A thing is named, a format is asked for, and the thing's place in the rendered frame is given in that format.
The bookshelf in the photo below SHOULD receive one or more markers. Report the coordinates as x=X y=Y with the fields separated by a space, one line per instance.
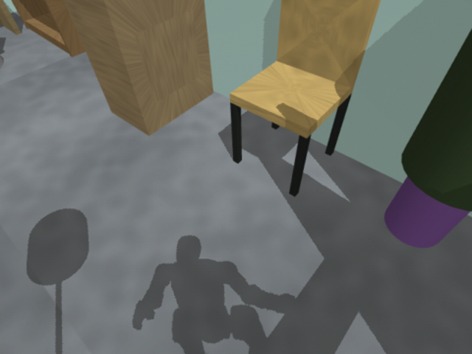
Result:
x=51 y=20

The potted plant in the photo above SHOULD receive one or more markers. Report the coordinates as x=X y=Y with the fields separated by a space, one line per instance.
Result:
x=437 y=193

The chair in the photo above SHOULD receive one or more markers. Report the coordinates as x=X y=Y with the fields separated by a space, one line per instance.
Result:
x=321 y=45

